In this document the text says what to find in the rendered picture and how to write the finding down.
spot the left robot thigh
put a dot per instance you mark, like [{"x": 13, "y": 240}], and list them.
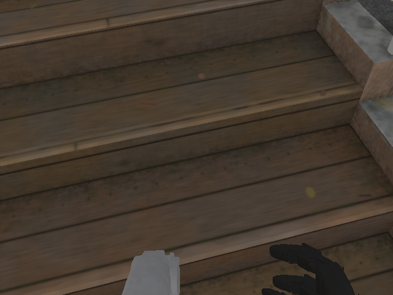
[{"x": 154, "y": 273}]

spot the robot right hand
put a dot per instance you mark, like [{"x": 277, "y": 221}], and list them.
[{"x": 330, "y": 277}]

